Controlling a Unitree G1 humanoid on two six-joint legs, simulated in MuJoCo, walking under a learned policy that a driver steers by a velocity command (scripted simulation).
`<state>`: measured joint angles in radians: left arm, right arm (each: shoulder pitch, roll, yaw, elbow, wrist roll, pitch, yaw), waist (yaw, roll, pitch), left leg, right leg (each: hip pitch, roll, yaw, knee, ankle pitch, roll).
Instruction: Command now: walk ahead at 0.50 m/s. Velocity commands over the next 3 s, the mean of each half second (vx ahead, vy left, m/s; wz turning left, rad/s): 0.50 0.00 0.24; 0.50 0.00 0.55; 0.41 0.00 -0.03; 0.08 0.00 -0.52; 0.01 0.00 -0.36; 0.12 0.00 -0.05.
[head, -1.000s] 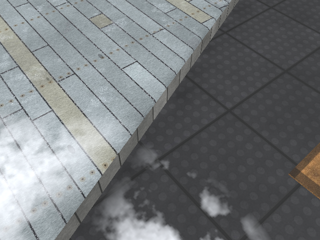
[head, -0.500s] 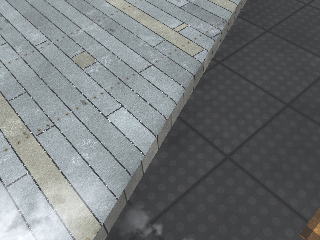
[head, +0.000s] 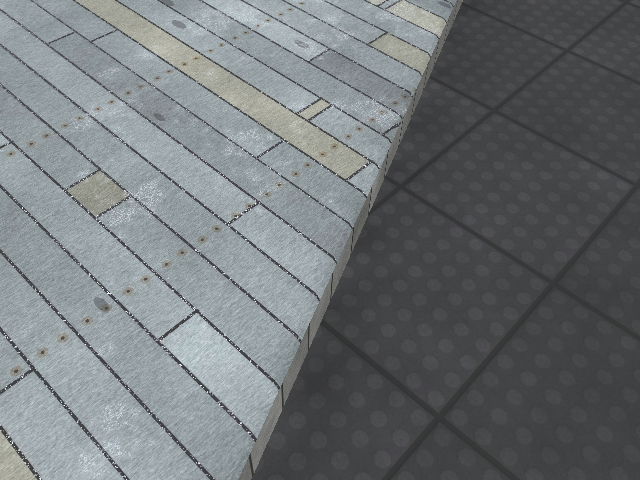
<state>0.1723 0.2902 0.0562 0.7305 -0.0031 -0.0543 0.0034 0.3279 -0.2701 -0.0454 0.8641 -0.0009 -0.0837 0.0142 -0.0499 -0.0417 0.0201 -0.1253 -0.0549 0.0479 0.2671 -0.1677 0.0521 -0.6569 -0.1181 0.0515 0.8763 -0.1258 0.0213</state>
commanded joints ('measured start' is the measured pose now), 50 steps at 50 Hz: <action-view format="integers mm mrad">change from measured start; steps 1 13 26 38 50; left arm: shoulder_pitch -53 274 73 198 38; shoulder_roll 26 272 69 78 32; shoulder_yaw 3 91 41 12 11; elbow -64 -20 62 161 -22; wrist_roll -3 16 24 18 -22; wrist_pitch -15 -36 -42 44 -55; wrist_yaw -8 -16 7 92 -1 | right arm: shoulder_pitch -29 165 -46 -507 -102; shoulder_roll -174 -9 -44 123 -38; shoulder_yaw -41 7 -36 86 -31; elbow -55 -39 -72 -428 -189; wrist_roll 9 4 22 36 -3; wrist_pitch -9 9 86 64 -21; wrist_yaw -13 -22 -28 45 27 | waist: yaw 7 129 44 49 77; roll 103 -246 -46 57 61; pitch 8 -391 13 163 -61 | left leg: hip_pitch -29 -497 -631 -1319 -247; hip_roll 235 25 197 268 181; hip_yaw -115 -45 -115 -53 -551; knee -133 854 994 1343 180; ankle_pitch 240 -322 -71 -457 24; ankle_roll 149 -45 -71 -33 176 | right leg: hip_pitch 46 1095 574 816 73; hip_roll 8 -296 -183 -228 41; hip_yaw -22 466 -60 -235 85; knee -173 -419 -746 -698 543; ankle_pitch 175 77 136 216 -171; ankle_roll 8 -291 -224 -84 -90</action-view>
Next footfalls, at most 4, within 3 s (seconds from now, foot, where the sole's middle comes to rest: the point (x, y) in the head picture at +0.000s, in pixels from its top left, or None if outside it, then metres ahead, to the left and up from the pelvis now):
0.24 right None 0.30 -0.17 -0.79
0.86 left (205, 407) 0.59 0.21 -0.66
1.42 right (184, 249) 1.00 0.29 -0.66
1.88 left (88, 261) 0.97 0.51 -0.66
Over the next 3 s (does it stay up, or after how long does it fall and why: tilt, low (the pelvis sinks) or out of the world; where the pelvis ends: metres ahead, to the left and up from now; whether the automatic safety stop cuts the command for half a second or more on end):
stays up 0.93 0.35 0.10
